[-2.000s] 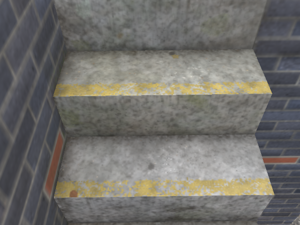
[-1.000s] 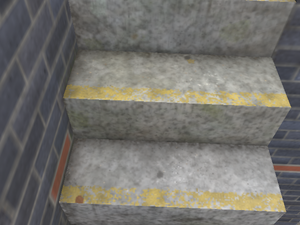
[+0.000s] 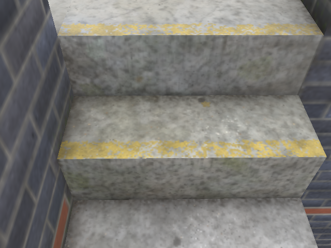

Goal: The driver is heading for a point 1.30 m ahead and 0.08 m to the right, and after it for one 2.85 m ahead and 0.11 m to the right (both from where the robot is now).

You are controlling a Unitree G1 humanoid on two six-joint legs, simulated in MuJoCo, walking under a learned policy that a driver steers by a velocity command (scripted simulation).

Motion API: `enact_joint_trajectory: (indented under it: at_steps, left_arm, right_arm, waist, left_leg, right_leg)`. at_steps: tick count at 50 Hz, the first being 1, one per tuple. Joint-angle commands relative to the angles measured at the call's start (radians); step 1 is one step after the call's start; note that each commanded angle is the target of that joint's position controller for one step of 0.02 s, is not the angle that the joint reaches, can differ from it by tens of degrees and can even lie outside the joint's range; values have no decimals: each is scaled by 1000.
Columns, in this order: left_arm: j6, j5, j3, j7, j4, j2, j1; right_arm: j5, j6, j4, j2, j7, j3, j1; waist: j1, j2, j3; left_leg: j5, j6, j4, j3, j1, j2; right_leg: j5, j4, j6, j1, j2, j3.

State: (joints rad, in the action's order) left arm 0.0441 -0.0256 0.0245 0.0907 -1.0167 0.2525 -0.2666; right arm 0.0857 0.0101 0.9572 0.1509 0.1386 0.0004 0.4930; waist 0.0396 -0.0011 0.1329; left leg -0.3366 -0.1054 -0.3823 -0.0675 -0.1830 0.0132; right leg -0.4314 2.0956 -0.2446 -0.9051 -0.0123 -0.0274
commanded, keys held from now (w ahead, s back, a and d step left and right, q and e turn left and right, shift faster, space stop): w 1.00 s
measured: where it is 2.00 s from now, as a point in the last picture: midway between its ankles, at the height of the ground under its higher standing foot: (183, 176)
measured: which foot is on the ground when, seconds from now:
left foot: down 0.00-0.26, up 0.28-0.70, down 0.72-1.00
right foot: up 0.00-0.28, down 0.30-0.72, up 0.74-1.00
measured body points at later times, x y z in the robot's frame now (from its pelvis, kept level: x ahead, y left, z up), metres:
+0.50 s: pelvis +0.13 -0.02 +0.18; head +0.13 +0.01 +0.63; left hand +0.18 +0.23 +0.02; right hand +0.20 -0.26 +0.06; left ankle +0.16 +0.14 -0.25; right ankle +0.14 -0.13 -0.53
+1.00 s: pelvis +0.26 +0.02 +0.23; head +0.28 +0.04 +0.68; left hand +0.51 +0.18 +0.16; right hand +0.08 -0.17 +0.12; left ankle +0.15 +0.12 -0.53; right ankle +0.33 -0.10 -0.21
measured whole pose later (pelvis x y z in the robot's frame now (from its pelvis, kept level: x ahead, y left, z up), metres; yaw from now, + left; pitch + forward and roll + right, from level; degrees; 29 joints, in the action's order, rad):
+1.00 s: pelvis +0.26 +0.02 +0.23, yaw -2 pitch +11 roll -6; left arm 0.13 0.04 -0.08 0.13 -0.57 0.14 0.03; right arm 0.09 -0.03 1.25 0.14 0.18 0.02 0.63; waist -0.03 0.05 0.19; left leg -0.03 -0.06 -0.19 -0.02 -0.14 -0.11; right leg -0.31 1.97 -0.23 -1.36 0.01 0.14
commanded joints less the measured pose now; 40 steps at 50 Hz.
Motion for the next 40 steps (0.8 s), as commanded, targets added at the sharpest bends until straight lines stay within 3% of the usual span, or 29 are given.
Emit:
enact_joint_trajectory:
  at_steps: [1, 3, 5, 6, 7, 9, 11, 12, 13, 14, 15, 16, 17, 18, 19, 21, 22, 24, 28, 29, 30, 32, 33, 34, 36, 37, 38, 39, 40]
  left_arm:
    - [30, 37, -55, -63, 363, -89, 284]
    - [29, 76, -89, -97, 449, -47, 421]
    - [54, 62, -104, -70, 487, -4, 493]
    - [43, -42, -72, -81, 370, -85, 315]
    - [37, -55, -50, -82, 267, -78, 226]
    - [-6, 3, -69, -90, 233, -130, 60]
    - [-43, 53, -94, -101, 306, -96, 300]
    - [-37, 37, -57, -91, 298, -10, 323]
    - [-12, 47, -33, -92, 255, 47, 170]
    - [-2, 39, -14, -100, 202, 61, 89]
    - [61, -13, -52, -87, 215, -56, -244]
    - [62, -90, -5, -65, 82, 65, -268]
    - [33, -58, 1, -31, 109, 109, -124]
    - [1, -10, 6, -23, 130, 62, 83]
    - [-44, -24, -11, -18, 98, 22, 173]
    - [-114, -8, -41, -18, 161, -84, 381]
    - [-135, -2, -39, -29, 191, -68, 411]
    - [-169, -53, -32, -48, 141, -7, 243]
    - [-145, -89, -19, -75, 13, 93, -138]
    - [-185, -5, -12, -48, 170, 193, 148]
    - [-201, 19, 8, -36, 269, 227, 382]
    - [-164, 32, 61, -52, 247, 317, 243]
    - [-143, -4, 62, -60, 261, 326, 225]
    - [-105, -4, 54, -67, 230, 298, 249]
    - [-6, -71, -8, 28, 123, 89, 41]
    - [5, -31, -40, 66, 152, -103, -117]
    - [-9, -13, -50, 93, 133, -74, -273]
    - [-38, 3, -38, 80, 229, -13, -128]
    - [-59, 19, -30, 37, 330, 13, 100]
  right_arm:
    - [30, -40, 269, -72, 27, 61, 202]
    - [67, -78, 219, 34, 59, 34, -30]
    - [23, -87, 172, 151, 57, 13, -97]
    - [-183, -107, 52, 132, -159, -14, -80]
    - [-198, -120, 88, 100, -230, 14, -17]
    - [-190, -105, -13, 204, -290, -46, -191]
    - [-151, -143, 68, 114, -267, -5, 133]
    - [-161, -178, 55, 38, -243, 16, 152]
    - [-154, -210, 34, 121, -218, -8, 97]
    - [-137, -214, -2, 142, -198, -36, -44]
    - [56, -84, 262, 285, 58, -106, 162]
    - [-35, -81, 31, 59, 76, -47, -212]
    - [-46, -81, 13, -3, 62, -35, -61]
    - [-72, -75, -31, -34, 42, -34, -116]
    - [-11, -58, -108, -32, 19, -10, -207]
    - [-16, -2, -115, 100, -32, -27, -152]
    - [-24, 10, -109, 100, -23, -17, -105]
    - [-26, -1, -96, 101, 1, -11, -58]
    - [-50, -28, -222, 82, -15, 26, -280]
    - [-18, -21, -177, 108, -31, 1, -80]
    - [-25, 1, -153, 189, -8, -28, -101]
    - [-68, 15, -252, 183, -38, -25, -248]
    - [-74, 18, -206, 163, -39, -10, -145]
    - [-40, 32, -139, 114, -34, 11, -34]
    - [36, 76, -31, 54, -60, 35, 210]
    - [78, 66, 36, 179, -62, 8, 294]
    - [16, 25, 76, 259, -19, -25, 346]
    - [-22, -11, 101, 294, 12, -58, 279]
    - [5, -24, 167, 227, 18, -49, 316]
  waist:
    - [-57, 38, -55]
    - [-122, 28, -185]
    - [-184, 83, -60]
    - [-115, -109, -241]
    - [-135, -157, -142]
    - [-262, 29, -29]
    - [-73, 348, 86]
    - [-55, 326, 115]
    - [-119, 261, 237]
    - [-189, 60, 251]
    - [-371, 318, 23]
    - [-280, 12, -80]
    - [-150, -62, 24]
    - [-123, 38, -143]
    - [-38, 57, -146]
    - [77, 73, -100]
    - [90, -63, -97]
    - [52, -61, -81]
    - [-108, -113, -151]
    - [77, -111, -78]
    - [103, -78, -48]
    - [117, -131, -24]
    - [125, -109, 3]
    - [210, -105, -27]
    - [174, -4, -20]
    - [16, 275, 37]
    - [-4, 292, 255]
    - [36, 267, 233]
    - [82, 212, 120]
  left_leg:
    - [601, -208, 176, 245, 327, -430]
    - [278, -133, 365, 36, -79, -253]
    - [501, -139, 542, 11, -605, -191]
    - [955, 7, 485, 18, -135, -311]
    - [1594, 74, 276, 11, 73, -339]
    - [2073, 127, 82, -113, 57, -305]
    - [2290, 31, -110, -95, 46, -216]
    - [2293, 55, -291, -41, -116, -197]
    - [2013, 57, -483, 1, -274, -163]
    - [1016, 19, -858, 33, -358, -88]
    - [546, -114, -1494, 235, -563, -69]
    - [405, -245, -1879, 276, -854, 4]
    - [325, -217, -2063, 457, -937, 69]
    - [206, -157, -2010, 462, -980, 56]
    - [228, -130, -1880, 407, -984, -4]
    - [111, -37, -1666, 315, -856, -18]
    - [58, -25, -1819, 219, -815, 8]
    - [131, -10, -1728, 116, -774, 5]
    - [-7, -85, -1748, 209, -1223, -18]
    - [165, -14, -1395, 29, -712, -64]
    - [215, 102, -1070, -31, -327, -55]
    - [-6, 186, -636, -173, -320, 49]
    - [256, 156, -312, -118, -175, 48]
    - [369, 128, 101, -111, -171, 73]
    - [567, 75, 256, 81, 37, -19]
    - [1549, -67, -161, 270, 287, -219]
    - [1706, -291, -188, 516, 423, -436]
    - [1301, -335, -127, 547, 519, -490]
    - [1074, -337, -54, 509, 591, -490]
  right_leg:
    - [-433, 540, -61, -800, 24, -107]
    - [-286, 72, -85, -581, 117, 84]
    - [-57, -229, -36, 75, 109, 175]
    - [-52, -189, 51, -80, 1, 249]
    - [-93, -66, 68, -125, 4, 239]
    - [-6, -465, 17, 176, -19, 228]
    - [-183, -751, 39, 435, -156, 275]
    - [-182, -874, 30, 650, -139, 183]
    - [-124, -1020, 31, 870, -121, 98]
    - [88, -1227, -13, 878, -12, -76]
    - [416, -1528, -75, 719, 146, -425]
    - [540, -1408, -100, 602, 175, -327]
    - [597, -1534, -216, 568, 311, -536]
    - [38, -1684, -171, 355, 358, -563]
    - [-260, -1729, -91, 302, 348, -502]
    - [-311, -1826, -33, 164, 306, -296]
    - [-256, -1839, -34, 101, 256, -205]
    - [-161, -1818, 32, 161, 185, -10]
    - [-6, -1849, 33, 761, 339, -110]
    - [55, -1904, 59, 457, 205, 116]
    - [107, -1964, 21, 150, 153, 149]
    - [630, -1827, -78, 349, 168, 115]
    - [888, -1661, -43, 481, 136, 162]
    - [960, -1462, -44, 649, 143, 124]
    - [884, -831, -87, 504, 168, 96]
    - [251, -303, -26, -2, 0, 23]
    - [142, 153, 4, -233, -60, -256]
    - [8, 402, 41, -537, -79, -208]
    - [-181, 602, 41, -819, -104, -131]
Keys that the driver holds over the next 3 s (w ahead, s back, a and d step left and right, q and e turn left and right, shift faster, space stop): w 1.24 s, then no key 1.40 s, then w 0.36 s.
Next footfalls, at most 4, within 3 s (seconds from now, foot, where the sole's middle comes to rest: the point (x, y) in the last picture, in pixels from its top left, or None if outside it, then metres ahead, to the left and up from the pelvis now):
0.30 right None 0.18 -0.14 -0.57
0.72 left None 0.19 0.12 -0.57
1.08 right None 0.34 -0.09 -0.37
1.60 left None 0.38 0.09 -0.37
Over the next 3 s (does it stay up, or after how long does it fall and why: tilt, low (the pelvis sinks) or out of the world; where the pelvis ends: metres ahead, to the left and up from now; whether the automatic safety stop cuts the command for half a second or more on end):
stays up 0.69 -0.03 0.61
